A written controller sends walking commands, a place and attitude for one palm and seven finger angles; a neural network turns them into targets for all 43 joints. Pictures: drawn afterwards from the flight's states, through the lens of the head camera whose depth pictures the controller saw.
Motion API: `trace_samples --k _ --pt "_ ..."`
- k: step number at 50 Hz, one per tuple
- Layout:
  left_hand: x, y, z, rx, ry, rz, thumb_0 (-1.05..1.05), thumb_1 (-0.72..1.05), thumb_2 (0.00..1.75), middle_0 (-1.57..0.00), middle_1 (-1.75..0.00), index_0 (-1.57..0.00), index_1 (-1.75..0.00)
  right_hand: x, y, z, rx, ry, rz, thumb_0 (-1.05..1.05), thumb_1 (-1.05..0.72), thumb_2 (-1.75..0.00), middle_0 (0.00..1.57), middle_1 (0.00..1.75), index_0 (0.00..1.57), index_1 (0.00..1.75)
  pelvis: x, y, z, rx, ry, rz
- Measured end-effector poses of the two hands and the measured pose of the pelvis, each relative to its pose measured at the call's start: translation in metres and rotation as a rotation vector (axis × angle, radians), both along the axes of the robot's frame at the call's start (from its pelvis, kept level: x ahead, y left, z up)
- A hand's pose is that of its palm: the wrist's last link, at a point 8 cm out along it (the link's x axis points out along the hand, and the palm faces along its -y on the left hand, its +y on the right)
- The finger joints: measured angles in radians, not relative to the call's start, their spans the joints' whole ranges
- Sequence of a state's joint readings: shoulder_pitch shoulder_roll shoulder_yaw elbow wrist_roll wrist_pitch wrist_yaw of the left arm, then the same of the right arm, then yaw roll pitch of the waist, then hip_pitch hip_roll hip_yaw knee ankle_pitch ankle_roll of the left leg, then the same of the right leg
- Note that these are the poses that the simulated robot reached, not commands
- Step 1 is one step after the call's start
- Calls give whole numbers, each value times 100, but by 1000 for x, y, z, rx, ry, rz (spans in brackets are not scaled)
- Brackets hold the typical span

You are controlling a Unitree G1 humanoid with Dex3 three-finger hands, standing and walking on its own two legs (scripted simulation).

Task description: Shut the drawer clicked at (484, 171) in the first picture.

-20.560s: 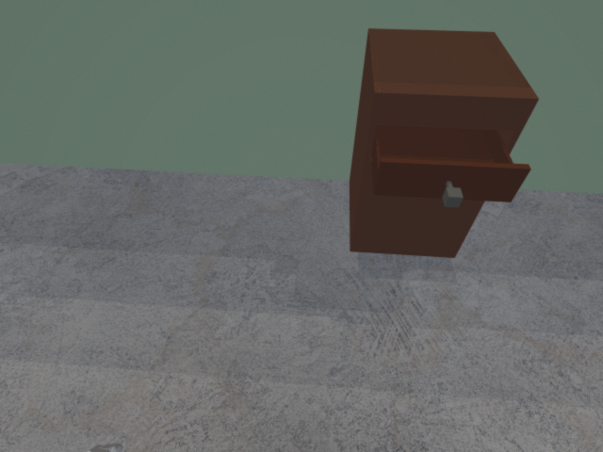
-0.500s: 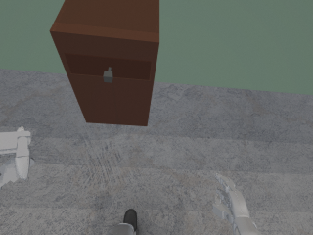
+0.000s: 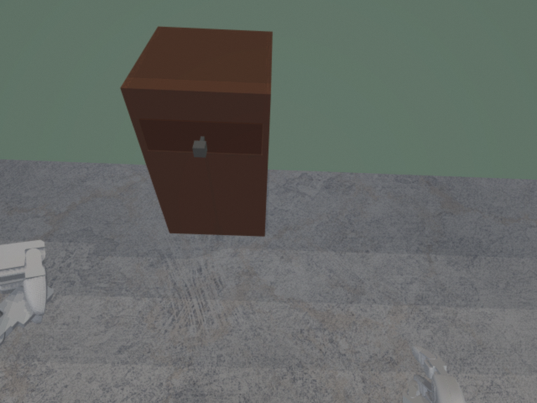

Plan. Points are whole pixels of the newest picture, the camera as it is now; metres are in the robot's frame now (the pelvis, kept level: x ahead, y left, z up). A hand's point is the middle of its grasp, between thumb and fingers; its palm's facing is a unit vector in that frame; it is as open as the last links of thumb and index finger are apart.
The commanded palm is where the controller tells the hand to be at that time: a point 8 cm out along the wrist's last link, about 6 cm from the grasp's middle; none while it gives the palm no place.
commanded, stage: stop stepping back and stand still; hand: left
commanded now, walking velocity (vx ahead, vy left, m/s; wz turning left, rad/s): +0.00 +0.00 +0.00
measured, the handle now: (200, 145) +0.88 +0.24 -0.21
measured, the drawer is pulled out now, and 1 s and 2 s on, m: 0.00 0.00 0.00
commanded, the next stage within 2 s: let the arm hang, fingers relaxed in 0.52 s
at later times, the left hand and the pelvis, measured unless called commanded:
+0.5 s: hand out of the picture +0.15 +0.27 +0.17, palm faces +0.37 -0.84 -0.40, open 3.3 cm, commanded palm +0.09 +0.31 +0.18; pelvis -0.04 +0.03 +0.01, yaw +0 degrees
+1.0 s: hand out of the picture -0.06 +0.24 -0.17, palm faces +0.03 -0.97 -0.22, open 3.5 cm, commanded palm none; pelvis -0.06 +0.04 +0.01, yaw +1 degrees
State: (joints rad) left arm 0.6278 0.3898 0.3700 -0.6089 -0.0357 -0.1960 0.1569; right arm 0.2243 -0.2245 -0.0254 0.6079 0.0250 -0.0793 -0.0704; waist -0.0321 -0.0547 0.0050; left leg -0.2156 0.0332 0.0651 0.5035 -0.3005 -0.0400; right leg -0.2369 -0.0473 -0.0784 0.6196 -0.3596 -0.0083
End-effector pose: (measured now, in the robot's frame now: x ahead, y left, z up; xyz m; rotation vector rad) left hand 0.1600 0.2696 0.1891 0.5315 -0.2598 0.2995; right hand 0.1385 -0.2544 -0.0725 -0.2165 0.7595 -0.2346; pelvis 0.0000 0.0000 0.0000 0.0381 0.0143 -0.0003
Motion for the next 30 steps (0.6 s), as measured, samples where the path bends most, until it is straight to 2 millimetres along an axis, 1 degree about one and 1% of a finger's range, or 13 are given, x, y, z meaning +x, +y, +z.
trace_samples --k 3,6,10,13,16,21,30 --pt "-12 0 11 54 -11 -27 2 89 90 -140 -159 -141 -159 -1 14 2 49 -52 18 1 -91 -90 19 30 20 30 -10 1 1 -30 -7 5" --pt "-28 6 15 58 -21 -25 1 89 90 -140 -159 -141 -159 -6 28 2 78 -52 38 1 -90 -90 19 30 20 30 -20 4 3 -41 -12 8" --pt "-47 22 5 6 -20 23 1 89 90 -140 -159 -141 -159 -16 43 0 68 -31 59 1 -90 -90 20 30 21 30 -29 15 2 -52 -23 2" --pt "-54 34 -5 -46 -1 66 1 89 90 -141 -160 -141 -159 -24 54 1 56 -16 73 1 -90 -90 20 30 21 30 -34 21 5 -47 -26 -1" --pt "-57 39 -10 -71 7 86 1 89 90 -141 -160 -141 -159 -29 63 3 52 -17 90 1 -90 -90 20 30 21 30 -39 25 7 -43 -25 2" --pt "-56 37 -8 -75 2 59 1 89 90 -141 -160 -141 -159 -32 70 7 54 -28 108 1 -90 -90 20 30 21 30 -43 27 8 -49 -22 2" --pt "-51 40 -7 -61 27 22 1 89 90 -141 -160 -141 -159 -29 62 11 28 -30 82 1 -90 -90 20 30 21 30 -43 32 9 -58 -16 -2"
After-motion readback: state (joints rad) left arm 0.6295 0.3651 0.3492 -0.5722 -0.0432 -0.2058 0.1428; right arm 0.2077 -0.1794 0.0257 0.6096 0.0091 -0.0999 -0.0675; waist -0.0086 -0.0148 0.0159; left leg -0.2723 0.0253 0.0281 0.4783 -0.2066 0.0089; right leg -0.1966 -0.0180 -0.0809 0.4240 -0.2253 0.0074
